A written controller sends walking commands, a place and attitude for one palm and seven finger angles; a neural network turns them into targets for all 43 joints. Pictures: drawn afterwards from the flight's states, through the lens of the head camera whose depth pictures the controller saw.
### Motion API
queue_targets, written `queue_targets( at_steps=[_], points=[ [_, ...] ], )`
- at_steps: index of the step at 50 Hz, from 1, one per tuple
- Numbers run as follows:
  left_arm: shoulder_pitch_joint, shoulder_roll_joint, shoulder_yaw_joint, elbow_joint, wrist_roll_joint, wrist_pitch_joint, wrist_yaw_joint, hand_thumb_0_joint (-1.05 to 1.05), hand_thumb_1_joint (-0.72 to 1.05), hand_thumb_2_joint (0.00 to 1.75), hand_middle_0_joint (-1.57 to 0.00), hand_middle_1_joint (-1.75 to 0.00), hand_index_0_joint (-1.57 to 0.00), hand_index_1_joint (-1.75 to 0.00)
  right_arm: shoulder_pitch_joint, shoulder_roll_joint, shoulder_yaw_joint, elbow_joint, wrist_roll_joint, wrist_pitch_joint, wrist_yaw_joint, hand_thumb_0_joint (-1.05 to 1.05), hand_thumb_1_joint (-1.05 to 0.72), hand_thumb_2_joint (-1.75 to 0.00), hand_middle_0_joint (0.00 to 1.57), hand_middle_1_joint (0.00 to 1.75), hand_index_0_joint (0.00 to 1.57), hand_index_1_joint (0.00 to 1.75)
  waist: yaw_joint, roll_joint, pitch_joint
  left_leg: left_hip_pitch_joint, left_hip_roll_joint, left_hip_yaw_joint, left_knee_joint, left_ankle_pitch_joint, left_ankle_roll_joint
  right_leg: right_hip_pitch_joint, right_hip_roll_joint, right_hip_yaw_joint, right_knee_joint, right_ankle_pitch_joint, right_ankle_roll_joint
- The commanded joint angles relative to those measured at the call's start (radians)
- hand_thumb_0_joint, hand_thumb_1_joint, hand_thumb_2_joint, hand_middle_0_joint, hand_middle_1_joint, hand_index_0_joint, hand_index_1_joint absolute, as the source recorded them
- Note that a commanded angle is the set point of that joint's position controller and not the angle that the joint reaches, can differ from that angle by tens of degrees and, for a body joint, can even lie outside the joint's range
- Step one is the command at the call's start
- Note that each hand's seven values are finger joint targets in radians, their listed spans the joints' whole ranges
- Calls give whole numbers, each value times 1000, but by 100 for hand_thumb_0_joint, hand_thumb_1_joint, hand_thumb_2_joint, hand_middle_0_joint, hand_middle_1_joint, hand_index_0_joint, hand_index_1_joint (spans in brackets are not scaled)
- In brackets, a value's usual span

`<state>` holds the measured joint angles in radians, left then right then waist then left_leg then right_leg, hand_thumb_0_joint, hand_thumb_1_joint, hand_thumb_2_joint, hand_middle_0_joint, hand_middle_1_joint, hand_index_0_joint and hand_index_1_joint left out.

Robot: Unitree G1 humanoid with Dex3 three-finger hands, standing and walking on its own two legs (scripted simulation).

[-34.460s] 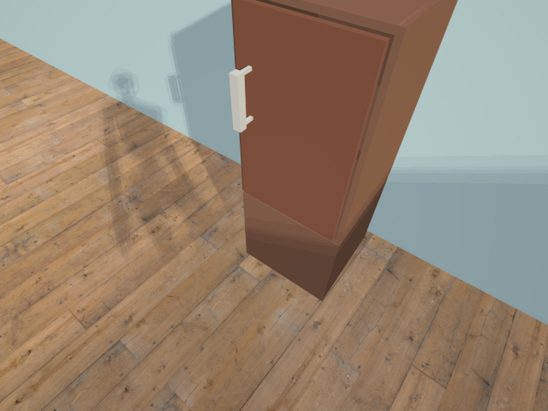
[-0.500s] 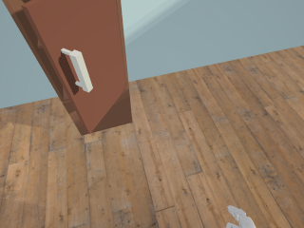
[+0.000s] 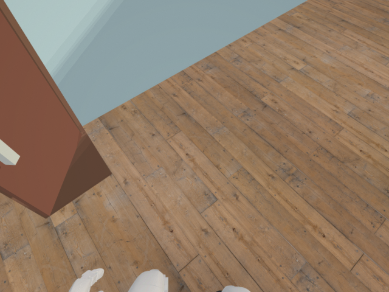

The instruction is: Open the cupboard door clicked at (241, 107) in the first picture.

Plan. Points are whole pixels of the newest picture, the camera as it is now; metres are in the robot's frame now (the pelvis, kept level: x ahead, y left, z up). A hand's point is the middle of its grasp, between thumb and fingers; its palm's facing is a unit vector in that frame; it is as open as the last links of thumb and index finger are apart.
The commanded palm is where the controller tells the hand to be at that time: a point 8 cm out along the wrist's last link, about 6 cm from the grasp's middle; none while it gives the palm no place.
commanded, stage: walk to a spot facing it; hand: left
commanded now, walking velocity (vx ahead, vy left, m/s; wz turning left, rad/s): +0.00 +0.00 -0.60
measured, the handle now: out of the picture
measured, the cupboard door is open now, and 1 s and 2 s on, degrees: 45 45 45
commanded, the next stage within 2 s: turn to face it in 1.60 s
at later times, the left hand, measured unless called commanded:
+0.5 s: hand (158, 224) +0.28 +0.11 -0.16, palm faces -0.39 -0.90 -0.20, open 7.4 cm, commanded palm none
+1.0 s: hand (179, 180) +0.42 +0.06 -0.18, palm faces -0.48 -0.86 -0.16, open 7.4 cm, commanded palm none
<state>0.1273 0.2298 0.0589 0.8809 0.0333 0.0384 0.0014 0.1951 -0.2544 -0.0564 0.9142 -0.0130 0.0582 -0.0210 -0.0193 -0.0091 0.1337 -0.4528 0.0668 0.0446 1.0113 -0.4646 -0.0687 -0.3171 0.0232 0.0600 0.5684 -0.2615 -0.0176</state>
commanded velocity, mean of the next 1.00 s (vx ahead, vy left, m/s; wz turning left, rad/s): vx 0.33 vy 0.00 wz -0.49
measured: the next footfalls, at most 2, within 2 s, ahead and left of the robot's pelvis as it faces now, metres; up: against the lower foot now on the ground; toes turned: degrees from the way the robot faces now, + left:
left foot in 0.12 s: +0.07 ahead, +0.14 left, +0.00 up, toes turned -2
right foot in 0.50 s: +0.13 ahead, -0.16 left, +0.00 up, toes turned -27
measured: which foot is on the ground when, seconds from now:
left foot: up 0.00-0.10, down 0.12-0.50, up 0.52-0.84, down 0.86-1.00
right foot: down 0.00-0.12, up 0.14-0.48, down 0.50-0.86, up 0.88-1.00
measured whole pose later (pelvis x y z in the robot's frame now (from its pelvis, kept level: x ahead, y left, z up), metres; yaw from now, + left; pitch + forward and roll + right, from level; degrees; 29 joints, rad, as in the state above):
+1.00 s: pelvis +0.30 -0.09 +0.00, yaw -33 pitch +1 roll -1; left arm 0.26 0.22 0.09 1.03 0.04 -0.01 -0.04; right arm 0.22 -0.15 -0.02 0.92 -0.04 -0.09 -0.01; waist 0.02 -0.05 0.05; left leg -0.28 0.08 0.17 0.53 -0.28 0.01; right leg -0.47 -0.02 -0.02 1.23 -0.32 -0.03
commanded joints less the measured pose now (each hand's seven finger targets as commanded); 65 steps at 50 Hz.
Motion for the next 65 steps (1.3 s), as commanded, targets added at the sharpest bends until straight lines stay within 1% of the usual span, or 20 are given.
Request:
queue_targets(
  at_steps=[1,4,6,7,12,19,22,23,25,27,31,38,41,43,44,50,58,62,63,65],
  points=[
    [2,211,61,-73,-1,-9,6,0,90,90,-20,-30,-20,-30,56,-46,-13,-67,3,-35,-2,0,-90,-90,20,30,20,30,12,-148,-148,94,-32,7,-208,47,6,14,-210,271,-207,140,-160],
    [-28,177,57,-78,-14,-2,-2,0,90,90,-20,-30,-20,-30,180,-66,-13,-41,-2,-58,-9,0,-90,-90,20,30,20,30,-50,-91,-178,349,-34,9,-514,155,17,-132,-138,259,-153,-148,-88],
    [-34,63,31,-134,-22,1,-22,0,90,90,-20,-30,-20,-30,273,-245,-44,-37,-35,-76,-22,0,-90,-90,20,30,20,30,-83,382,-144,434,413,-557,-857,-268,187,-421,81,-42,323,-396,26],
    [-104,101,41,-161,-9,-14,-37,0,90,90,-20,-30,-20,-30,249,-255,-45,-49,-29,-84,-25,0,-90,-90,20,30,20,30,-78,212,-93,330,493,-614,-892,-285,258,-428,-32,12,441,-319,20],
    [-64,36,39,-92,-1,-23,-71,0,90,90,-20,-30,-20,-30,170,-112,-7,-43,-26,-110,-20,0,-90,-90,20,30,20,30,-13,178,-82,352,250,-107,-796,170,153,-372,-83,-86,523,-62,48],
    [-157,11,18,-96,-5,-36,-74,0,90,90,-20,-30,-20,-30,284,-119,-22,20,-30,-109,-4,0,-90,-90,20,30,20,30,-63,207,-91,391,282,83,-722,402,152,-199,-62,-193,157,-81,26],
    [-63,39,27,-62,-2,-46,-69,0,90,90,-20,-30,-20,-30,264,-126,-21,21,-26,-104,2,0,-90,-90,20,30,20,30,-5,179,-117,344,270,145,-573,499,120,11,-9,-245,18,-72,-12],
    [94,79,41,-10,-1,-56,-62,0,90,90,-20,-30,-20,-30,224,-123,-18,12,-16,-106,5,0,-90,-90,20,30,20,30,78,105,-191,228,232,198,-373,573,87,269,0,-228,-54,-20,-46],
    [397,298,97,82,-19,-69,-29,0,90,90,-20,-30,-20,-30,80,-39,4,-89,10,-116,16,0,-90,-90,20,30,20,30,203,-328,-304,-312,10,177,196,-180,5,670,-447,486,-259,62,-242],
    [271,230,82,56,-25,-65,-5,0,90,90,-20,-30,-20,-30,-13,-71,-16,-81,4,-109,9,0,-90,-90,20,30,20,30,146,-138,-179,-361,89,-20,306,-38,18,459,-409,427,-292,-13,-258],
    [83,134,49,11,-7,-86,-4,0,90,90,-20,-30,-20,-30,89,-19,-13,-12,-14,-75,21,0,-90,-90,20,30,20,30,0,-134,-96,-113,89,5,38,116,-7,105,-263,125,-338,67,-182],
    [120,152,57,50,-9,-95,-20,0,90,90,-20,-30,-20,-30,-2,-14,-16,-57,-9,-105,35,0,-90,-90,20,30,20,30,11,-113,-67,28,13,35,-316,224,11,85,-234,141,-325,-40,-168],
    [99,119,53,49,-17,-89,-15,0,90,90,-20,-30,-20,-30,142,-68,-26,-7,-13,-128,19,0,-90,-90,20,30,20,30,-66,-1,-127,354,-3,34,-520,250,28,-11,-157,87,-118,42,-112],
    [157,20,30,22,-25,-90,-27,0,90,90,-20,-30,-20,-30,397,-242,-60,44,-42,-134,1,0,-90,-90,20,30,20,30,-134,411,-290,659,425,-542,-750,23,189,-324,54,-100,515,-338,-22],
    [94,49,34,12,-8,-95,-22,0,90,90,-20,-30,-20,-30,363,-203,-47,44,-37,-124,-3,0,-90,-90,20,30,20,30,-126,289,-249,564,453,-596,-797,-69,216,-384,-6,-2,679,-292,-35],
    [88,-16,22,48,0,-63,-49,0,90,90,-20,-30,-20,-30,213,-46,-3,48,-19,-158,-9,0,-90,-90,20,30,20,30,1,149,-137,411,265,-25,-765,559,152,-375,-116,-64,628,9,10],
    [-94,-25,9,0,-1,-56,-56,0,90,90,-20,-30,-20,-30,288,-50,-1,104,-26,-136,2,0,-90,-90,20,30,20,30,-34,143,-49,380,265,119,-791,524,163,-236,-94,-170,161,85,-13],
    [100,30,25,59,-3,-70,-45,0,90,90,-20,-30,-20,-30,248,-90,-2,115,-21,-123,3,0,-90,-90,20,30,20,30,88,93,-143,365,245,180,-508,809,124,107,-14,-225,26,45,-70],
    [273,86,41,120,1,-82,-37,0,90,90,-20,-30,-20,-30,216,-84,1,108,-9,-125,10,0,-90,-90,20,30,20,30,166,36,-218,219,185,225,-295,757,87,368,-43,-179,-11,46,-99],
    [427,259,78,161,-25,-86,-11,0,90,90,-20,-30,-20,-30,179,-11,6,49,13,-131,14,0,-90,-90,20,30,20,30,197,-262,-326,-238,-18,121,310,-159,35,642,-472,513,-278,57,-284]
  ],
)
